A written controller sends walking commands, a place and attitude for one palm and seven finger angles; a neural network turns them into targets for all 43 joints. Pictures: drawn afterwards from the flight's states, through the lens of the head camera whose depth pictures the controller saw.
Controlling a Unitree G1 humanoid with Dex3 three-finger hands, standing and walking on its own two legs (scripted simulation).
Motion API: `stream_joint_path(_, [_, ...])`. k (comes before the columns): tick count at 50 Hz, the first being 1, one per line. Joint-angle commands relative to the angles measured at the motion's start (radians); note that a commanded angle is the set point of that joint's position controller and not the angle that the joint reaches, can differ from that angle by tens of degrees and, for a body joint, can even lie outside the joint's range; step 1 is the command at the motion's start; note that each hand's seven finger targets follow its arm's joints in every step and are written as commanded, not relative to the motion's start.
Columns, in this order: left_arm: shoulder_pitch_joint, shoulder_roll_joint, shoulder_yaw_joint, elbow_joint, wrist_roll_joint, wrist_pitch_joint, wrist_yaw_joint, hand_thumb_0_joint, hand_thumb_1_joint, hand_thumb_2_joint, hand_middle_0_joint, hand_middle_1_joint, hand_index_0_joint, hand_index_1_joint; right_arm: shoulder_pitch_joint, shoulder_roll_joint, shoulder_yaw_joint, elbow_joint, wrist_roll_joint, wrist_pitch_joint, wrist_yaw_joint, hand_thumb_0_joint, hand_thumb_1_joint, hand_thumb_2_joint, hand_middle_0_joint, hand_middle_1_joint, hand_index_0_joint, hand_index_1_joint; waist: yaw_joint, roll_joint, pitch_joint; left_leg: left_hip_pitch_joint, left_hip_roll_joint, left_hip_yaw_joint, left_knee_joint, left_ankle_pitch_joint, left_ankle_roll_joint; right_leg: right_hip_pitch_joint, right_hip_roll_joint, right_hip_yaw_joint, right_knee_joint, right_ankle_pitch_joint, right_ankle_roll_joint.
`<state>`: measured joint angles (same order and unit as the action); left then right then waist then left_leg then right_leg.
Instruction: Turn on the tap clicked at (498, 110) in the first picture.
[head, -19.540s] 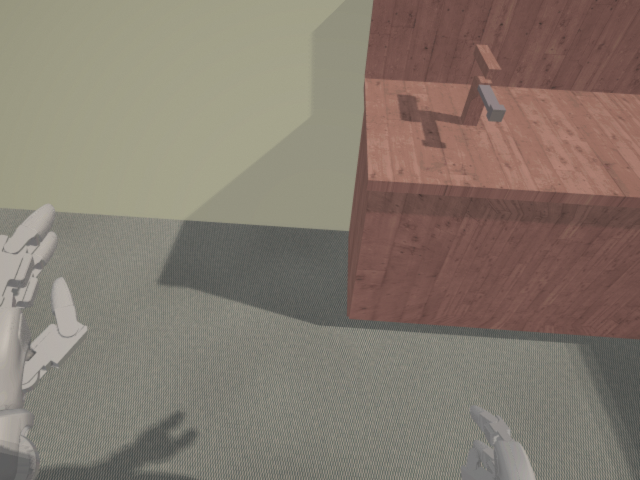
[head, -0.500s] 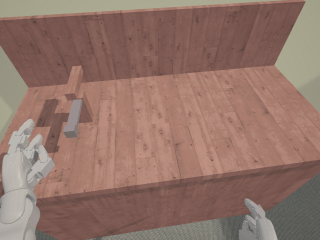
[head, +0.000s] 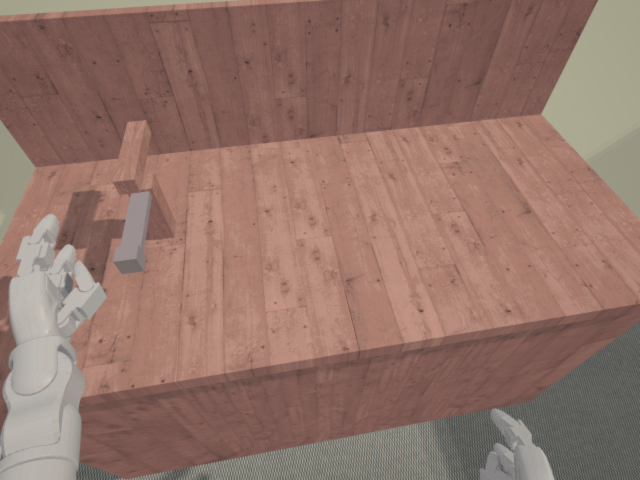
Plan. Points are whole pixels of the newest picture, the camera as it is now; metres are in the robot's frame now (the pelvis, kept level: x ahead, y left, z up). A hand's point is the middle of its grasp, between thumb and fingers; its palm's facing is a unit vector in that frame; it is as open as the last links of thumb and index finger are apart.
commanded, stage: reach beside the lever's end, fingers flat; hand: left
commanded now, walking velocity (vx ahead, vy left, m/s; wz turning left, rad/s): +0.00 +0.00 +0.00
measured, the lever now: (130, 259) +0.36 +0.28 +0.06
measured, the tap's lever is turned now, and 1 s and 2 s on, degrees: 0 0 11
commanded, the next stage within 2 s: push the lever round in 0.90 s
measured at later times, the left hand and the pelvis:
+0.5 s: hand (106, 262) +0.35 +0.32 +0.06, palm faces +0.46 -0.88 -0.10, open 7.8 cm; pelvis +0.00 +0.00 -0.01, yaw -1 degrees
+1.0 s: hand (103, 272) +0.34 +0.32 +0.06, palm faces +0.46 -0.88 -0.08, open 7.8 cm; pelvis +0.00 +0.01 -0.01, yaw +0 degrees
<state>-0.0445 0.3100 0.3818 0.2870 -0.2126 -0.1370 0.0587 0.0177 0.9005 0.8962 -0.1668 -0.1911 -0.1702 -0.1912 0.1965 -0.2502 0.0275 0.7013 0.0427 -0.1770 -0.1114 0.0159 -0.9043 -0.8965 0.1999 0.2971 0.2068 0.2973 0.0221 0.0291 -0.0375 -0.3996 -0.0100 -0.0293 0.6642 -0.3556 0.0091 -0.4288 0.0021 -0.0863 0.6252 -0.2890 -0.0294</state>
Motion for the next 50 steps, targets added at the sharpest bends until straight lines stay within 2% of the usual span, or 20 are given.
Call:
stream_joint_path(1, [-0.282,0.269,0.095,-0.156,0.007,-0.093,-0.011,0.0,0.9,0.9,-0.156,-0.167,-0.156,-0.167,-0.042,-0.146,-0.058,-0.121,0.0,-0.037,-0.014,0.0,-0.9,-0.9,0.2,0.3,0.2,0.3,-0.005,0.04,-0.23,0.02,0.001,-0.019,-0.083,0.257,0.004,0.14,-0.006,0.047,-0.06,0.198,0.006])
stream_joint_path(9, [-0.349,0.303,0.121,-0.053,0.009,-0.127,-0.046,0.0,0.9,0.9,-0.15,-0.15,-0.15,-0.15,0.002,-0.157,-0.068,-0.112,-0.001,-0.004,-0.009,0.0,-0.9,-0.9,0.2,0.3,0.2,0.3,-0.019,0.018,-0.258,-0.002,0.002,-0.015,-0.057,0.293,0.011,0.134,-0.003,0.049,-0.038,0.252,0.009])
stream_joint_path(11, [-0.33,0.335,0.149,-0.019,0.003,-0.132,-0.058,0.0,0.9,0.9,-0.15,-0.15,-0.15,-0.15,0.009,-0.161,-0.071,-0.115,-0.001,0.004,-0.008,0.0,-0.9,-0.9,0.2,0.3,0.2,0.3,-0.009,0.015,-0.268,-0.026,0.0,-0.012,-0.051,0.286,0.014,0.147,-0.004,0.055,-0.033,0.26,0.009])
stream_joint_path(14, [-0.43,0.352,0.143,0.015,0.018,-0.149,-0.059,0.0,0.9,0.9,-0.15,-0.15,-0.15,-0.15,0.019,-0.161,-0.068,-0.103,-0.001,0.018,-0.009,0.0,-0.9,-0.9,0.2,0.3,0.2,0.3,-0.034,0.053,-0.252,-0.035,0.001,-0.011,-0.044,0.258,0.016,0.107,-0.003,0.058,-0.031,0.225,0.01])
stream_joint_path(19, [-0.509,0.383,0.149,0.082,0.028,-0.183,-0.072,0.0,0.9,0.9,-0.15,-0.15,-0.15,-0.15,0.046,-0.168,-0.072,-0.096,-0.006,0.033,-0.008,0.0,-0.9,-0.9,0.2,0.3,0.2,0.3,-0.045,0.047,-0.297,-0.049,0.001,-0.01,-0.023,0.243,0.021,0.093,0.0,0.063,-0.014,0.211,0.01])
stream_joint_path(22, [-0.472,0.367,0.135,0.098,0.022,-0.187,-0.089,0.0,0.9,0.9,-0.15,-0.15,-0.15,-0.15,0.055,-0.17,-0.075,-0.105,-0.006,0.038,0.0,0.0,-0.9,-0.9,0.2,0.3,0.2,0.3,-0.032,0.066,-0.327,-0.038,0.002,-0.012,-0.017,0.285,0.017,0.102,0.004,0.06,-0.003,0.247,0.005])
stream_joint_path(24, [-0.428,0.389,0.174,0.135,0.022,-0.181,-0.081,0.0,0.9,0.9,-0.15,-0.15,-0.15,-0.15,0.07,-0.174,-0.079,-0.107,-0.008,0.05,0.004,0.0,-0.9,-0.9,0.2,0.3,0.2,0.3,-0.024,0.018,-0.332,-0.058,0.005,-0.013,-0.014,0.302,0.018,0.119,0.005,0.057,0.004,0.268,0.007])
stream_joint_path(27, [-0.382,0.4,0.196,0.124,0.008,-0.175,-0.092,0.0,0.9,0.9,-0.15,-0.15,-0.15,-0.15,0.072,-0.175,-0.082,-0.122,-0.005,0.059,0.011,0.0,-0.9,-0.9,0.2,0.3,0.2,0.3,-0.012,0.018,-0.329,-0.074,0.005,-0.009,-0.013,0.308,0.019,0.133,0.004,0.061,0.006,0.29,0.009])
stream_joint_path(28, [-0.363,0.433,0.23,0.105,0.018,-0.182,-0.081,0.0,0.9,0.9,-0.15,-0.15,-0.15,-0.15,0.066,-0.172,-0.082,-0.118,-0.004,0.064,0.012,0.0,-0.9,-0.9,0.2,0.3,0.2,0.3,0.002,0.065,-0.329,-0.067,0.007,-0.008,-0.012,0.327,0.018,0.143,0.004,0.065,0.011,0.299,0.004])
stream_joint_path(31, [-0.311,0.377,0.194,0.01,0.014,-0.2,-0.072,0.0,0.9,0.9,-0.15,-0.15,-0.15,-0.15,0.067,-0.162,-0.086,-0.138,-0.01,0.061,0.023,0.0,-0.9,-0.9,0.2,0.3,0.2,0.3,0.003,0.092,-0.348,-0.025,0.012,-0.012,-0.014,0.394,0.007,0.137,0.008,0.057,0.016,0.324,0.002])
stream_joint_path(35, [-0.285,0.346,0.187,0.006,0.004,-0.208,-0.062,0.0,0.9,0.9,-0.15,-0.15,-0.15,-0.15,0.062,-0.164,-0.091,-0.126,-0.008,0.06,0.02,0.0,-0.9,-0.9,0.2,0.3,0.2,0.3,-0.013,0.041,-0.298,-0.04,0.018,-0.014,-0.019,0.354,0.007,0.105,0.012,0.049,0.007,0.283,0.006])
stream_joint_path(38, [-0.362,0.35,0.175,0.013,0.012,-0.205,-0.064,0.0,0.9,0.9,-0.15,-0.15,-0.15,-0.15,0.045,-0.164,-0.084,-0.113,-0.003,0.06,0.009,0.0,-0.9,-0.9,0.2,0.3,0.2,0.3,-0.032,0.051,-0.24,-0.059,0.015,-0.02,-0.027,0.277,0.009,0.065,0.01,0.049,-0.005,0.21,0.005])
stream_joint_path(39, [-0.411,0.323,0.133,-0.001,0.016,-0.207,-0.067,0.0,0.9,0.9,-0.15,-0.15,-0.15,-0.15,0.046,-0.164,-0.081,-0.112,-0.004,0.058,0.006,0.0,-0.9,-0.9,0.2,0.3,0.2,0.3,-0.048,0.061,-0.256,-0.047,0.012,-0.018,-0.027,0.258,0.01,0.051,0.01,0.049,-0.004,0.191,0.006])
stream_joint_path(40, [-0.414,0.336,0.142,-0.008,0.017,-0.212,-0.066,0.0,0.9,0.9,-0.15,-0.15,-0.15,-0.15,0.043,-0.163,-0.083,-0.112,-0.006,0.055,0.004,0.0,-0.9,-0.9,0.2,0.3,0.2,0.3,-0.042,0.07,-0.27,-0.036,0.013,-0.022,-0.028,0.253,0.007,0.054,0.01,0.05,-0.006,0.181,0.004])
stream_joint_path(41, [-0.428,0.301,0.101,-0.021,0.017,-0.216,-0.069,0.0,0.9,0.9,-0.15,-0.15,-0.15,-0.15,0.038,-0.16,-0.08,-0.115,-0.007,0.05,0.003,0.0,-0.9,-0.9,0.2,0.3,0.2,0.3,-0.049,0.082,-0.277,-0.021,0.011,-0.023,-0.028,0.252,0.005,0.046,0.01,0.047,-0.006,0.175,0.004])
stream_joint_path(43, [-0.446,0.334,0.122,-0.029,0.03,-0.223,-0.058,0.0,0.9,0.9,-0.15,-0.15,-0.15,-0.15,0.036,-0.161,-0.078,-0.104,-0.007,0.049,-0.002,0.0,-0.9,-0.9,0.2,0.3,0.2,0.3,-0.046,0.1,-0.286,-0.007,0.015,-0.032,-0.024,0.266,-0.001,0.04,0.011,0.047,0.0,0.169,0.0])
stream_joint_path(44, [-0.465,0.301,0.088,-0.024,0.031,-0.222,-0.057,0.0,0.9,0.9,-0.15,-0.15,-0.15,-0.15,0.04,-0.159,-0.076,-0.106,-0.01,0.048,-0.001,0.0,-0.9,-0.9,0.2,0.3,0.2,0.3,-0.051,0.095,-0.3,-0.001,0.012,-0.033,-0.024,0.265,-0.004,0.035,0.01,0.044,0.004,0.166,0.001])
stream_joint_path(46, [-0.452,0.316,0.105,0.035,0.025,-0.209,-0.058,0.0,0.9,0.9,-0.15,-0.15,-0.15,-0.15,0.039,-0.164,-0.075,-0.104,-0.009,0.048,-0.003,0.0,-0.9,-0.9,0.2,0.3,0.2,0.3,-0.046,0.048,-0.289,-0.029,0.011,-0.037,-0.025,0.241,-0.005,0.037,0.011,0.041,0.002,0.155,0.002])
stream_joint_path(48, [-0.453,0.331,0.122,0.057,0.034,-0.197,-0.05,0.0,0.9,0.9,-0.15,-0.15,-0.15,-0.15,0.031,-0.161,-0.071,-0.105,-0.005,0.054,-0.004,0.0,-0.9,-0.9,0.2,0.3,0.2,0.3,-0.036,0.082,-0.267,-0.036,0.01,-0.037,-0.028,0.238,-0.006,0.036,0.007,0.043,0.0,0.151,-0.001])
stream_joint_path(50, [-0.439,0.338,0.132,0.07,0.029,-0.185,-0.048,0.0,0.9,0.9,-0.15,-0.15,-0.15,-0.15,0.038,-0.163,-0.072,-0.118,-0.008,0.057,0.0,0.0,-0.9,-0.9,0.2,0.3,0.2,0.3,-0.027,0.038,-0.302,-0.044,0.009,-0.034,-0.027,0.259,-0.007,0.065,0.008,0.04,0.004,0.179,0.001])
